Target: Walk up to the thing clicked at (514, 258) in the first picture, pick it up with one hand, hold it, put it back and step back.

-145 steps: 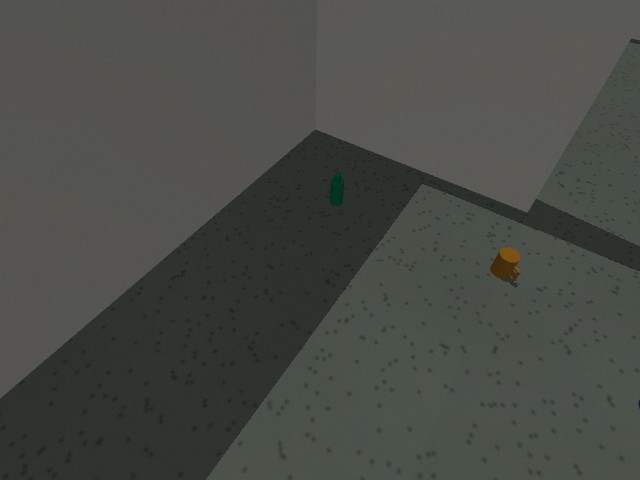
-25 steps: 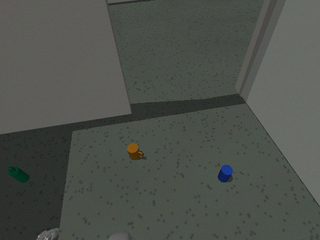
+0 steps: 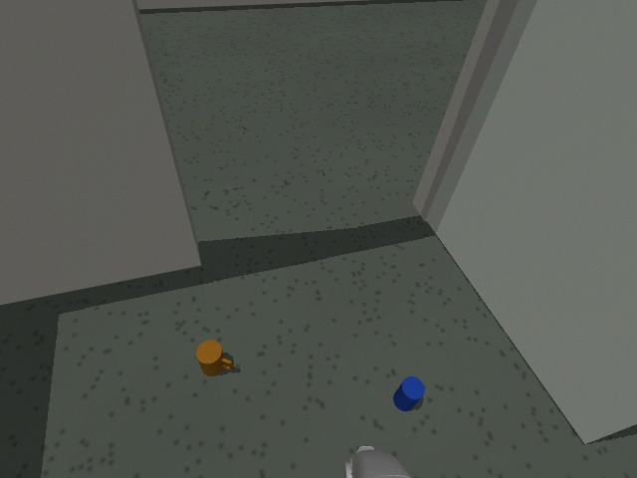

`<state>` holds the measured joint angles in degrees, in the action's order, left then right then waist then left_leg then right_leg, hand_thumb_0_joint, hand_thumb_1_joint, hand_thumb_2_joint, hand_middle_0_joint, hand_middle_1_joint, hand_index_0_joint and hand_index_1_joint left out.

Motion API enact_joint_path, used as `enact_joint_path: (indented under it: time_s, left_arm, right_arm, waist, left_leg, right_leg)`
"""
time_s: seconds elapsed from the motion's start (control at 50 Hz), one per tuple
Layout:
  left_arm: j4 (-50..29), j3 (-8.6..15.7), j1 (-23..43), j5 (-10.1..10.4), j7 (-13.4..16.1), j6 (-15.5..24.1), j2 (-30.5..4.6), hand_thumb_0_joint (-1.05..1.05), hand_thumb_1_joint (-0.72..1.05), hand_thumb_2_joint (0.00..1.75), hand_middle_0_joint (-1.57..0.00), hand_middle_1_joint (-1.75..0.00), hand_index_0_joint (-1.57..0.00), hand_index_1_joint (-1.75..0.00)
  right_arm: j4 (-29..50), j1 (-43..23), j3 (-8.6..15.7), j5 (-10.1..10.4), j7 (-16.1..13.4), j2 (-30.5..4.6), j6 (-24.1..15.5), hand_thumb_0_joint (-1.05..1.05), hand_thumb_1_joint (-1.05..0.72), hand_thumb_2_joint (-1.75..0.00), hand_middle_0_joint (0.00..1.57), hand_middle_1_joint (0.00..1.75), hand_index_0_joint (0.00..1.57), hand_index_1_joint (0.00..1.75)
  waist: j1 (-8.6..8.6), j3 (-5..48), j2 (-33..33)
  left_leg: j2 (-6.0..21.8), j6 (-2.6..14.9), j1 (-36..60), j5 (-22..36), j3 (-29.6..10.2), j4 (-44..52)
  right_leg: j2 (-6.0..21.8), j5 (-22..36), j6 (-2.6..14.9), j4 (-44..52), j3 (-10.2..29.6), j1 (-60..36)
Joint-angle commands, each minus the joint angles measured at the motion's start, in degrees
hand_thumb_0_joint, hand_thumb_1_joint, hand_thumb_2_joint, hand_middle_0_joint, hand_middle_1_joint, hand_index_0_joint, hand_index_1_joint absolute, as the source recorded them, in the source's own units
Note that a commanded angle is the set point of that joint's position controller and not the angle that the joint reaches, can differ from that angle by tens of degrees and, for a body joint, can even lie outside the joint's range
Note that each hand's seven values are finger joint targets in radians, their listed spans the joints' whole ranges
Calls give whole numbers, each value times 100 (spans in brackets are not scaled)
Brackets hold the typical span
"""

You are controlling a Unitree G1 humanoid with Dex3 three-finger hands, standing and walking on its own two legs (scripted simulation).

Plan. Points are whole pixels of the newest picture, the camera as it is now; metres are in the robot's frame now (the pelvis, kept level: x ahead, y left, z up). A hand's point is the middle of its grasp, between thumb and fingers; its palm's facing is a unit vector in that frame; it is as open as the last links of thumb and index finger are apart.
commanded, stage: walk up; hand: left
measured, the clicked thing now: (216, 360) +0.55 +0.25 -0.72
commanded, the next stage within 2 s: stand in 1.94 s
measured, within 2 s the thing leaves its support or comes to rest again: neither
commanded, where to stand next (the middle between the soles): +0.17 +0.02 m, yaw +0 degrees
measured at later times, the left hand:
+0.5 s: hand (118, 457) +0.18 +0.25 -0.13, palm faces -0.03 -0.88 -0.46, open 7.4 cm
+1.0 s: hand (105, 475) +0.16 +0.27 -0.15, palm faces +0.01 -0.93 -0.38, open 7.4 cm
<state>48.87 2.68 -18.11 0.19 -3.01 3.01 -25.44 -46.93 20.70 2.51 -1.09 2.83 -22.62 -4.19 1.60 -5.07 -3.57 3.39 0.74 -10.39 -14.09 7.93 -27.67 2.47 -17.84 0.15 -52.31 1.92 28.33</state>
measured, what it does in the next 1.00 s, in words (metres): walks ahead: right foot, then left foot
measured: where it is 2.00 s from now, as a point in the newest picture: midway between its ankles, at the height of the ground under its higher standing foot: outside the picture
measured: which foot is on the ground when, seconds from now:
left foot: down 0.00-0.16, up 0.18-0.56, down 0.58-1.00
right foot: up 0.00-0.12, down 0.14-1.00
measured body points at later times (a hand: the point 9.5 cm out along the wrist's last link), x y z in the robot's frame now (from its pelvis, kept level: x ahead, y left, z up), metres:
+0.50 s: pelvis +0.10 -0.02 -0.01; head +0.12 -0.06 +0.44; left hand +0.18 +0.30 -0.09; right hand +0.16 -0.34 -0.15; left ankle +0.15 +0.15 -0.71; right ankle +0.14 -0.14 -0.74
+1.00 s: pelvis +0.10 +0.01 -0.01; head +0.11 +0.00 +0.44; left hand +0.16 +0.32 -0.13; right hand +0.21 -0.29 -0.13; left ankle +0.14 +0.14 -0.74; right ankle +0.11 -0.12 -0.74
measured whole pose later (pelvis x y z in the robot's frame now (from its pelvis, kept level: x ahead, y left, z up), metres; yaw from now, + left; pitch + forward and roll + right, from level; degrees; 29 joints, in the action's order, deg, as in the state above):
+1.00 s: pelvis +0.10 +0.01 -0.01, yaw +0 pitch -3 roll +0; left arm 61.2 -0.1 -9.7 -0.2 0.0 1.9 -21.0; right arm -58.2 6.5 0.1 -0.2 1.4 -20.8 0.2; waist -1.3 -3.4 1.7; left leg 1.5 -0.7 -15.3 -14.4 -0.4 -32.7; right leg 0.9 -17.4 -0.7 -32.3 -0.5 11.9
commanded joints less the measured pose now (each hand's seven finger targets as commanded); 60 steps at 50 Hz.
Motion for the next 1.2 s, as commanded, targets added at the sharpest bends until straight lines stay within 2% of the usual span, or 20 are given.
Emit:
enact_joint_path:
  time_s: [0.0,0.06,0.12,0.14,0.16,0.18,0.2,0.26,0.32,0.42,0.5,0.56,0.6,0.62,0.68,0.76,0.82,0.86,0.9,1.18]
  left_arm:
    - [-429,324,15,-32,36,137,-891,0,90,90,-20,-30,-20,-30]
    - [-229,328,-124,-57,164,198,-817,0,90,90,-20,-30,-20,-30]
    - [16,432,-736,-79,352,299,-1103,0,90,90,-20,-30,-20,-30]
    - [-48,561,-907,-106,418,337,-1558,0,90,90,-20,-30,-20,-30]
    - [-244,541,-659,-53,416,332,-1716,0,90,90,-20,-30,-20,-30]
    - [-262,558,-522,3,427,284,-1824,0,90,90,-20,-30,-20,-30]
    - [-282,527,-437,28,442,265,-1676,0,90,90,-20,-30,-20,-30]
    - [-293,408,-92,35,511,271,-1352,0,90,90,-20,-30,-20,-30]
    - [-322,333,-20,-33,538,303,-1190,0,90,90,-20,-30,-20,-30]
    - [-396,332,428,-137,509,238,-1097,0,90,90,-20,-30,-20,-30]
    - [-354,368,672,-110,472,95,-1267,0,90,90,-20,-30,-20,-30]
    - [-268,218,667,-39,475,-30,-975,0,90,90,-20,-30,-20,-30]
    - [-203,107,579,76,512,-97,-652,0,90,90,-20,-30,-20,-30]
    - [-19,194,783,-2,547,-122,-955,0,90,90,-20,-30,-20,-30]
    - [252,196,623,27,473,-109,-872,0,90,90,-20,-30,-20,-30]
    - [603,107,379,4,492,7,-641,0,90,90,-20,-30,-20,-30]
    - [575,160,868,-131,531,119,-1143,0,90,90,-20,-30,-20,-30]
    - [530,99,1416,-69,449,49,-1106,0,90,90,-20,-30,-20,-30]
    - [678,-6,1241,-11,406,28,-790,0,90,90,-20,-30,-20,-30]
    - [1163,-7,1560,-65,357,53,-814,0,90,90,-20,-30,-20,-30]
  right_arm:
    - [547,-170,498,12,-37,-1590,-73,0,-90,-90,20,30,20,30]
    - [569,-310,421,15,-48,-1452,57,0,-90,-90,20,30,20,30]
    - [570,-74,222,96,-101,-920,156,0,-90,-90,20,30,20,30]
    - [613,188,109,126,-113,-611,167,0,-90,-90,20,30,20,30]
    - [512,449,167,109,-143,-863,282,0,-90,-90,20,30,20,30]
    - [433,277,320,53,-201,-1313,364,0,-90,-90,20,30,20,30]
    - [350,83,360,49,-235,-1386,388,0,-90,-90,20,30,20,30]
    - [82,217,336,149,-204,-1240,447,0,-90,-90,20,30,20,30]
    - [-31,202,320,97,-204,-1078,517,0,-90,-90,20,30,20,30]
    - [-155,-195,300,74,-207,-935,558,0,-90,-90,20,30,20,30]
    - [-260,-443,319,39,-190,-1013,454,0,-90,-90,20,30,20,30]
    - [-395,-347,380,-48,-240,-1180,328,0,-90,-90,20,30,20,30]
    - [-181,-936,433,-51,-236,-1803,266,0,-90,-90,20,30,20,30]
    - [-253,-1010,459,-31,-211,-1852,287,0,-90,-90,20,30,20,30]
    - [-239,-1220,283,-67,-241,-1372,292,0,-90,-90,20,30,20,30]
    - [-330,-1424,175,75,-244,-1206,324,0,-90,-90,20,30,20,30]
    - [-420,-1240,54,178,-247,-878,322,0,-90,-90,20,30,20,30]
    - [-746,-1008,122,112,-292,-1026,320,0,-90,-90,20,30,20,30]
    - [-708,-1606,120,108,-251,-1230,264,0,-90,-90,20,30,20,30]
    - [-1276,-1774,-2,79,-195,-967,275,0,-90,-90,20,30,20,30]
  waist:
    - [15,-69,1569]
    - [-164,121,1214]
    - [-531,829,-113]
    - [-552,1109,-1204]
    - [-355,896,-790]
    - [-439,719,-667]
    - [-416,506,-473]
    - [-186,350,-323]
    - [-192,460,-381]
    - [-191,345,-773]
    - [-191,518,-682]
    - [-59,639,44]
    - [-293,570,1643]
    - [-101,501,1745]
    - [-238,433,1668]
    - [-400,1006,1467]
    - [-157,1088,502]
    - [99,843,314]
    - [-164,644,600]
    - [-133,410,136]
  left_leg:
    - [1131,1208,-291,-607,-950,1327]
    - [1080,1110,-584,586,-732,417]
    - [431,530,-955,822,-161,-1852]
    - [-76,237,-1740,-777,-136,-2976]
    - [-249,108,-2147,-1772,-722,-3400]
    - [-53,150,-2234,-2117,-867,-3826]
    - [75,148,-2395,-2005,-1109,-3946]
    - [39,93,-2099,-992,-1397,-3615]
    - [-95,-3,-1680,-553,-1381,-3305]
    - [-76,-83,-1210,-671,-1238,-2134]
    - [-156,-32,-697,-589,-714,-1257]
    - [-45,213,58,-63,-1171,39]
    - [1430,993,-314,161,-3312,833]
    - [1611,1377,-866,-104,-3517,849]
    - [825,981,-742,612,-2293,476]
    - [655,678,-165,1740,-1787,-380]
    - [152,171,-641,1212,-1360,-649]
    - [171,213,235,180,-1394,-74]
    - [507,398,-17,292,-1798,280]
    - [202,121,36,162,-1351,774]
  right_leg:
    - [128,411,-67,1093,-325,-290]
    - [-117,780,-26,1719,-502,-1107]
    - [-162,1420,171,2543,-254,-2625]
    - [1133,1858,591,2894,1699,-3112]
    - [1996,1286,1133,3306,3065,-2828]
    - [2141,860,1584,3291,3354,-2567]
    - [1968,892,1550,3304,3086,-2319]
    - [1202,1692,688,3174,1531,-1934]
    - [998,2530,727,3044,896,-1567]
    - [1049,1443,994,3098,606,-1056]
    - [1211,1675,1079,2430,606,-1009]
    - [932,1312,648,1483,493,-430]
    - [-270,-1007,136,579,-384,-147]
    - [-81,-1638,129,102,-79,-558]
    - [-102,-1194,140,451,-55,-690]
    - [-214,322,61,2590,-402,-1660]
    - [684,1275,464,2705,1007,-2124]
    - [767,622,516,2530,820,-1085]
    - [174,386,213,2517,159,-1229]
    - [449,349,169,3588,492,-1701]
